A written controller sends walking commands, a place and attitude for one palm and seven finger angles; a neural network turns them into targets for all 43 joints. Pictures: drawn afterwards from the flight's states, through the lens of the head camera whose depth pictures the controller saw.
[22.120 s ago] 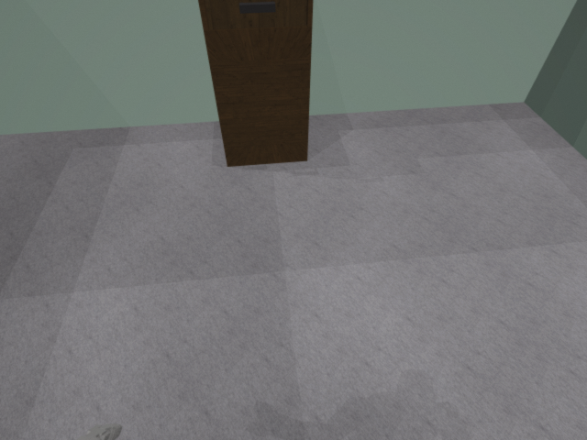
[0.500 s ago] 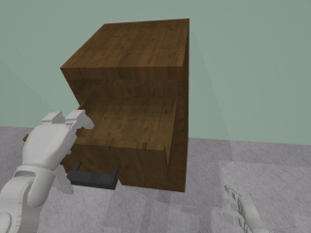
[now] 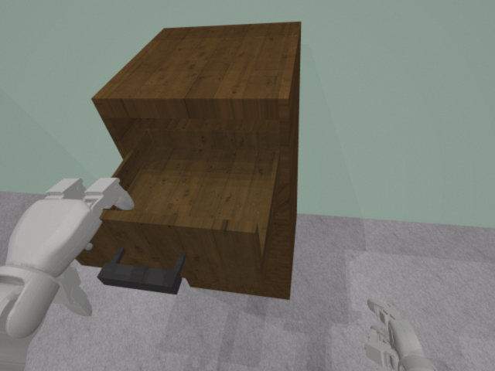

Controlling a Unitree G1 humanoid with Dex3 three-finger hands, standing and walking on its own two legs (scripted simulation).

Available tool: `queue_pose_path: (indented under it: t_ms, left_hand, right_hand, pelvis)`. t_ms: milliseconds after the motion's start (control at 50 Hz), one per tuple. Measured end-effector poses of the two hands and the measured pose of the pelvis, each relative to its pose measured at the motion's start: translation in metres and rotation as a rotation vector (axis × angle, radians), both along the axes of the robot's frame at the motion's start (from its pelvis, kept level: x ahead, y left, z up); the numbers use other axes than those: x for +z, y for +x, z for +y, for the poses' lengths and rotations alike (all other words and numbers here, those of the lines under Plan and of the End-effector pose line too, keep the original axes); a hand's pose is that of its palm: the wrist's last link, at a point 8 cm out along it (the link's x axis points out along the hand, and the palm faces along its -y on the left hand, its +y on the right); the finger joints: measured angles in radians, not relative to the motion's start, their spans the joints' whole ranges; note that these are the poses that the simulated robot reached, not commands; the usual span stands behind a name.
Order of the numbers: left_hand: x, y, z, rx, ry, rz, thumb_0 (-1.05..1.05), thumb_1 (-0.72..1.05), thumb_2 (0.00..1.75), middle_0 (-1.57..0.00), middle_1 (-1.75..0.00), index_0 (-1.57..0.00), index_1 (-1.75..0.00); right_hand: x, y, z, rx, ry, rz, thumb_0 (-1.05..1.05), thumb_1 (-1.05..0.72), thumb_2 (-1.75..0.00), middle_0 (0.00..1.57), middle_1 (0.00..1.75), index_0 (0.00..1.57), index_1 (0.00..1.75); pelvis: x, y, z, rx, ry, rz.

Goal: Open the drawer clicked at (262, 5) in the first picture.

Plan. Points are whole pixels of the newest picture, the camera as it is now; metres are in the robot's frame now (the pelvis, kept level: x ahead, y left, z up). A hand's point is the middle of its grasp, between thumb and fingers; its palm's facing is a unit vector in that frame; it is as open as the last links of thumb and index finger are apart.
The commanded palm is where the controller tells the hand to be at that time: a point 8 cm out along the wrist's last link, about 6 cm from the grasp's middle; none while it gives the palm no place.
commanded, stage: draw the hand back to the body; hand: left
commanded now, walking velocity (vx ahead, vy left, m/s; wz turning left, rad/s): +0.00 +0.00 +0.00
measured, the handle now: (145, 266) +0.26 +0.23 +0.02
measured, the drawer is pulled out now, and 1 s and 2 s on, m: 0.29 0.29 0.29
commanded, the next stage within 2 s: step back with the hand held close in 1.34 s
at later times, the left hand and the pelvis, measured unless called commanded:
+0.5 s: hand (91, 233) +0.22 +0.22 +0.19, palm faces +0.33 -0.80 -0.50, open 13.6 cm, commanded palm +0.17 +0.27 +0.22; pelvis +0.01 +0.01 +0.00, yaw +0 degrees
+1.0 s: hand (75, 228) +0.22 +0.24 +0.20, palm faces +0.40 -0.82 -0.40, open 9.9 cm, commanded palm +0.16 +0.29 +0.22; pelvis +0.03 +0.01 +0.00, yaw +0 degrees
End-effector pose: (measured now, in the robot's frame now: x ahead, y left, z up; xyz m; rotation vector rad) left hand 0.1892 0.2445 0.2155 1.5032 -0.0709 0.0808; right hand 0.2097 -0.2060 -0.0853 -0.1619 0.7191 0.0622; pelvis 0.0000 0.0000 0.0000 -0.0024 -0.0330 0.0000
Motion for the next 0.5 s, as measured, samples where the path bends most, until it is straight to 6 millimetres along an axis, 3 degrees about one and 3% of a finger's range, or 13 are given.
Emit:
queue_pose_path:
  t_ms: [360, 440, 500]
  left_hand:
    - [-0.004, -0.008, 0.017, 0.011, 0.007, 0.013, 0.00, -0.50, 0.30, -0.32, -1.20, -0.32, -1.20]
    - [-0.006, -0.007, 0.021, -0.041, -0.632, -0.171, 0.00, -0.48, 0.31, -0.32, -1.19, -0.33, -1.19]
    - [-0.004, -0.008, 0.019, -0.071, -0.887, -0.326, 0.00, -0.43, 0.33, -0.32, -1.16, -0.32, -1.16]
  right_hand:
    - [0.001, 0.003, 0.005, -0.016, -0.009, -0.014, 0.01, -0.91, -0.90, 0.20, 0.30, 0.20, 0.30]
    - [0.007, 0.000, 0.010, -0.059, -0.007, -0.085, 0.01, -0.91, -0.90, 0.20, 0.30, 0.20, 0.30]
    - [0.013, -0.007, 0.012, -0.076, -0.021, -0.113, 0.01, -0.91, -0.90, 0.20, 0.30, 0.20, 0.30]
  pelvis:
    - [-0.002, 0.003, 0.007, 0.001, -0.006, 0.020]
    - [0.000, 0.006, 0.009, -0.002, -0.007, -0.007]
    - [0.001, 0.012, 0.008, -0.007, -0.005, -0.018]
